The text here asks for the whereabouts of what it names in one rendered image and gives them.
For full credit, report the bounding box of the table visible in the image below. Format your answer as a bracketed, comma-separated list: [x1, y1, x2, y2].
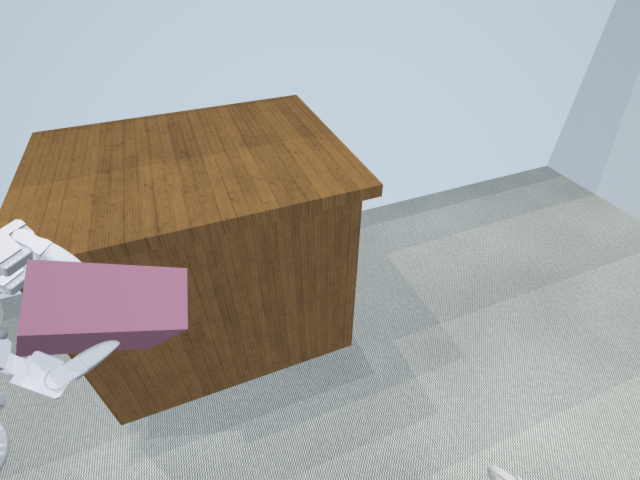
[0, 95, 383, 425]

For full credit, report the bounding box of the left robot hand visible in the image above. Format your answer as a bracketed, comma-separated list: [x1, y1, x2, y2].
[0, 219, 120, 400]

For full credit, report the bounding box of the sponge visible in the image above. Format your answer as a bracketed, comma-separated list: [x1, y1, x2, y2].
[16, 259, 188, 357]

